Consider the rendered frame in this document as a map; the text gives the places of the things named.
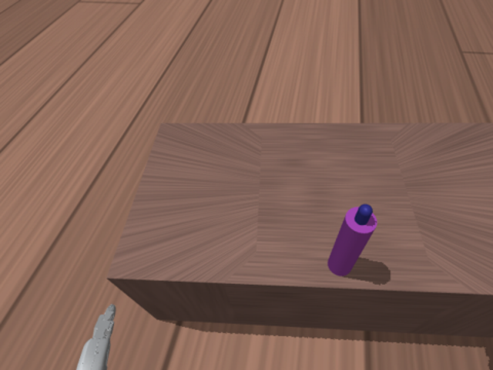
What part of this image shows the bottle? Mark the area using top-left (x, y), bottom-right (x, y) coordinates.
top-left (327, 204), bottom-right (377, 276)

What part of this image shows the left robot hand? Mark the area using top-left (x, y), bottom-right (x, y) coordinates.
top-left (76, 304), bottom-right (116, 370)

